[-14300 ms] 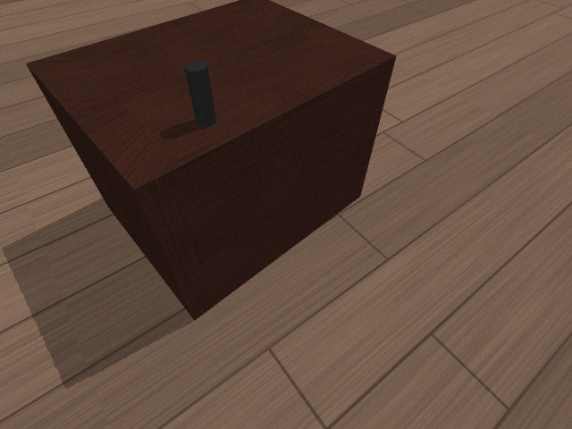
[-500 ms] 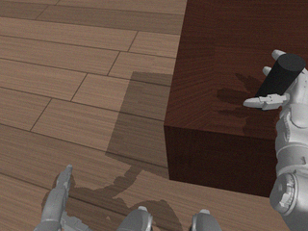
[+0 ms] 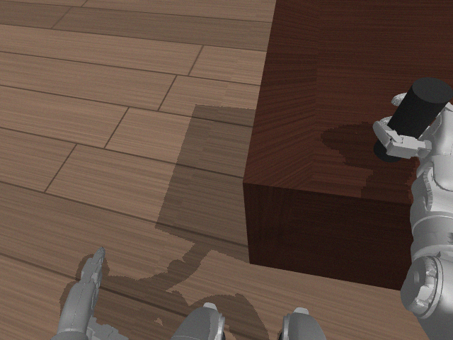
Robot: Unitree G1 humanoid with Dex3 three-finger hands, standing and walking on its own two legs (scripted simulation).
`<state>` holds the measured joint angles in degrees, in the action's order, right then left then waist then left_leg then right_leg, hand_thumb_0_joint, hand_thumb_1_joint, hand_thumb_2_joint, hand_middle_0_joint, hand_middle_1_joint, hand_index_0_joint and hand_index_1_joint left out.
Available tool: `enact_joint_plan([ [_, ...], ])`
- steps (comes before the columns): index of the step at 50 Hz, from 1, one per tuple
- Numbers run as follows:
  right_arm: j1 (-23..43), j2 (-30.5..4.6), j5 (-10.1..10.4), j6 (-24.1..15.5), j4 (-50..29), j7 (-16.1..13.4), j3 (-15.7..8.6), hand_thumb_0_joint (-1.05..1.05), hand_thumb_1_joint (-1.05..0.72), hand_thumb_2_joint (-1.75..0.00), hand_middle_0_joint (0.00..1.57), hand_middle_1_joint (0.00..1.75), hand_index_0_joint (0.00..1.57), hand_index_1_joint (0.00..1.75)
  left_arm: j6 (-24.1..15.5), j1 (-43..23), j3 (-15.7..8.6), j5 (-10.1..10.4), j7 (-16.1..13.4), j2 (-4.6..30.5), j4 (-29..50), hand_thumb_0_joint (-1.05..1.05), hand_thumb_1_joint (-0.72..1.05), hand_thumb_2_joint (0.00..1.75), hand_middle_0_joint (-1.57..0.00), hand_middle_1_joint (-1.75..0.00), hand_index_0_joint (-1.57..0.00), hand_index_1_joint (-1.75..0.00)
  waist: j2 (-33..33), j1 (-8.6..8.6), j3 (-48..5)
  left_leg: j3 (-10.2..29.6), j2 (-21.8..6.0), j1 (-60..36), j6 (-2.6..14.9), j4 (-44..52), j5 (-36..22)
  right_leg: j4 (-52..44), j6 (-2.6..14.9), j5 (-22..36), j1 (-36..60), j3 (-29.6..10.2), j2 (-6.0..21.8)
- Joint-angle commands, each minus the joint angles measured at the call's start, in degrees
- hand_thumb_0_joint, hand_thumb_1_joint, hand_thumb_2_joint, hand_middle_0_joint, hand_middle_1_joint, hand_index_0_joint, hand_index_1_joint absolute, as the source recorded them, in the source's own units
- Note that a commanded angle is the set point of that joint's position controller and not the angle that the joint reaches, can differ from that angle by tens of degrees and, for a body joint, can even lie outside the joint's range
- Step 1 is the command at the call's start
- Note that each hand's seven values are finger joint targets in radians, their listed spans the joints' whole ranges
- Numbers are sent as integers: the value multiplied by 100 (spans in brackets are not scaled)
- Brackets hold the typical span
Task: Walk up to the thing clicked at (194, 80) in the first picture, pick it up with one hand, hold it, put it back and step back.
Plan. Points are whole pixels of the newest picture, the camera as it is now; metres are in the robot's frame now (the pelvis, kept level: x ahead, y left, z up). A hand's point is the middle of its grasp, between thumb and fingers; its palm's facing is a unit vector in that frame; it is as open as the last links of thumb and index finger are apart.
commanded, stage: settle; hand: right
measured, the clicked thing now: (407, 124) +0.48 -0.23 +0.07
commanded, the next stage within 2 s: lift in 0.80 s
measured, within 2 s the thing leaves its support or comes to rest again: leaves its support in 0.10 s
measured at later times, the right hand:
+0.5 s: hand (411, 108) +0.48 -0.23 +0.10, palm faces +0.20 +0.98 +0.00, open 7.4 cm
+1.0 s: hand (416, 96) +0.48 -0.22 +0.13, palm faces +0.22 +0.98 +0.01, open 7.3 cm
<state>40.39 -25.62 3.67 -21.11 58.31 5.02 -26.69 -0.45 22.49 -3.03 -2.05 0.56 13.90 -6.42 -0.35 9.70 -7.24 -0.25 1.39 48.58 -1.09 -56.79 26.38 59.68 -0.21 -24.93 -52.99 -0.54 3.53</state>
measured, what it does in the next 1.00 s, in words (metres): stands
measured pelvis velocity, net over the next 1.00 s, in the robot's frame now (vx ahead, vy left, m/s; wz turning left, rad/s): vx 0.01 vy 0.00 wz -0.01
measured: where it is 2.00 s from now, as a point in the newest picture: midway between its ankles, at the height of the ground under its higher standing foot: outside the picture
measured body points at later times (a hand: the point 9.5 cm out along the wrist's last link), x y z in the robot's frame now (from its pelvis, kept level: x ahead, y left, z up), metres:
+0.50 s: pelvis +0.02 +0.00 +0.02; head +0.09 -0.02 +0.46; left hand +0.17 +0.26 -0.02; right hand +0.47 -0.28 +0.11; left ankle +0.01 +0.14 -0.67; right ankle +0.03 -0.12 -0.67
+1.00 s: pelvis +0.01 +0.00 +0.03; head +0.07 -0.02 +0.48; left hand +0.16 +0.26 -0.01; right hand +0.46 -0.27 +0.14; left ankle +0.01 +0.14 -0.67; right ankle +0.03 -0.12 -0.67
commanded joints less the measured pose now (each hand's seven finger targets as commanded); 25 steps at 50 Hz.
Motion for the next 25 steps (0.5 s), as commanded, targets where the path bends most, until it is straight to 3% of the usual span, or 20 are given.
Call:
enact_joint_plan([
  [1, 3124, -1721, 62, -518, -2152, -63, -46, 0, -52, -125, 133, 136, 134, 136, -367, -499, -379, 40, -136, 799, 1322, 0, -55, 6, -6, -6, -6, -6, 1000, -180, -3153, -42, 109, -1088, 174, 711, -1713, -690, 96, 1565, 2398, -52, -177],
  [2, 2786, -1819, 50, -448, -1827, -77, -173, 0, -49, -125, 133, 137, 135, 137, -336, -257, -658, 43, -180, 1097, 1182, 0, -55, 5, -6, -6, -6, -6, 903, -110, -3151, -95, 133, -1084, 173, 695, -1838, -697, 85, 1775, 2537, -82, -166],
  [4, 2336, -1389, 116, -298, -1384, -36, 48, 0, -48, -127, 134, 139, 136, 139, -264, 150, -484, 25, -147, 974, 744, 0, -55, 6, -6, -6, -6, -6, 949, -118, -2728, -127, 153, -1057, 168, 818, -1882, -799, 74, 1894, 2537, -71, -204],
  [6, 3163, -1974, 126, -377, -2303, -107, -206, 0, -47, -128, 137, 141, 139, 141, -283, -113, -541, 66, -185, 1028, 1090, 0, -55, 6, -6, -6, -6, -6, 1096, -112, -3324, -114, 147, -1187, 158, 841, -2043, -808, 64, 2223, 2954, -94, -170],
  [7, 3278, -1915, 136, -333, -2330, -153, -144, 0, -48, -126, 138, 140, 140, 140, -266, -125, -356, 69, -182, 876, 1001, 0, -56, 6, -6, -6, -6, -6, 1087, -191, -3114, -113, 154, -1179, 183, 907, -1950, -880, 59, 2074, 2910, -62, -188],
  [8, 3096, -1775, 148, -311, -2076, -169, -128, 0, -46, -126, 138, 140, 140, 140, -224, 113, -390, 49, -178, 804, 570, 0, -55, 6, -6, -6, -6, -6, 1091, -159, -2713, -108, 142, -1077, 172, 930, -1873, -888, 68, 1915, 2727, -50, -199],
  [9, 2442, -1415, 161, -161, -1193, -177, -42, 0, -43, -127, 138, 141, 140, 141, -191, 375, -593, 63, -187, 947, 129, 0, -54, 6, -6, -6, -6, -6, 809, -62, -2074, -130, 157, -856, 178, 980, -1726, -972, 83, 1667, 2458, -55, -203],
  [10, 2198, -1048, 170, -118, -893, -138, 182, 0, -40, -126, 137, 140, 139, 140, -214, 223, -472, 55, -162, 845, 40, 0, -54, 6, -6, -6, -6, -6, 608, -52, -1656, -122, 140, -791, 148, 1043, -1634, -1015, 120, 1473, 2158, -60, -208],
  [12, 2970, -1726, 116, -226, -1901, -168, -93, 0, -40, -125, 136, 139, 139, 140, -330, -448, -528, 69, -215, 1017, 724, 0, -54, 5, -6, -6, -6, -6, 728, -118, -2497, -98, 116, -1093, 156, 1021, -1805, -1019, 114, 1722, 2580, -79, -171],
  [13, 3448, -1867, 73, -272, -2391, -165, -45, 0, -40, -126, 136, 139, 138, 140, -336, -579, -522, 71, -209, 939, 823, 0, -54, 5, -6, -6, -6, -6, 1086, -183, -2899, -83, 107, -1126, 170, 996, -1928, -998, 84, 1986, 2937, -57, -160],
  [14, 3060, -1626, 73, -176, -1811, -142, 44, 0, -43, -127, 137, 140, 139, 140, -312, -389, -477, 88, -210, 902, 668, 0, -54, 6, -6, -6, -6, -6, 976, -165, -2705, -153, 145, -1076, 188, 1000, -1939, -1036, 49, 2204, 3064, -92, -140],
  [15, 2401, -1220, 118, -46, -1047, -84, 181, 0, -45, -129, 137, 141, 139, 141, -263, -5, -681, 94, -214, 1077, 199, 0, -54, 6, -6, -6, -6, -6, 803, -91, -2118, -187, 161, -881, 196, 1046, -1771, -1102, 41, 2106, 2869, -125, -137],
  [16, 1992, -607, 165, 40, -590, 6, 505, 0, -42, -128, 135, 140, 138, 141, -258, 31, -451, 95, -165, 861, 51, 0, -55, 6, -6, -6, -6, -6, 656, -55, -1855, -205, 161, -862, 190, 1058, -1775, -1156, 33, 2166, 2708, -152, -143],
  [17, 1972, -627, 200, 54, -549, 74, 444, 0, -43, -128, 136, 141, 138, 141, -323, -350, -218, 125, -137, 695, 424, 0, -54, 5, -6, -6, -6, -6, 477, -81, -2042, -228, 155, -957, 157, 1075, -1904, -1141, 53, 2321, 2755, -164, -131],
  [18, 2959, -1484, 207, -98, -1994, 33, 97, 0, -45, -128, 136, 140, 138, 140, -357, -643, -515, 133, -194, 1038, 822, 0, -55, 5, -6, -6, -6, -6, 846, -184, -2988, -172, 131, -1233, 162, 1034, -2109, -1092, 36, 2680, 3178, -168, -105],
  [19, 3434, -1802, 152, -98, -2208, 32, 48, 0, -48, -130, 139, 143, 141, 143, -357, -670, -342, 122, -195, 904, 838, 0, -55, 5, -6, -6, -6, -6, 1033, -301, -3311, -154, 133, -1378, 163, 1064, -2260, -1066, 18, 2904, 3473, -121, -116],
  [20, 2763, -1542, 161, 46, -1423, 54, 51, 0, -46, -130, 138, 143, 140, 143, -326, -325, -356, 112, -169, 900, 631, 0, -55, 6, -6, -6, -5, -6, 899, -250, -2994, -190, 144, -1352, 153, 1095, -2285, -1095, 29, 2933, 3378, -112, -143],
  [22, 2350, -987, 295, 134, -977, 114, 232, 0, -46, -131, 137, 143, 140, 143, -250, 197, -470, 129, -144, 838, -156, 0, -55, 6, -6, -6, -6, -6, 562, -84, -2090, -197, 137, -1216, 145, 1162, -2265, -1198, 55, 2646, 2921, -118, -187],
  [24, 3476, -1887, 249, -67, -2447, 40, -90, 0, -47, -129, 137, 142, 140, 142, -381, -500, -556, 148, -179, 1023, 648, 0, -55, 5, -6, -6, -6, -6, 980, -204, -3241, -108, 76, -1517, 99, 1155, -2598, -1089, 84, 3021, 3549, -52, -170],
  [25, 3602, -2018, 221, -71, -2724, -4, -75, 0, -48, -131, 137, 143, 139, 143, -358, -219, -788, 135, -220, 1261, 479, 0, -55, 6, -6, -6, -5, -6, 995, -185, -3444, -82, 88, -1579, 105, 1174, -2700, -1059, 100, 3089, 3723, -37, -169],
])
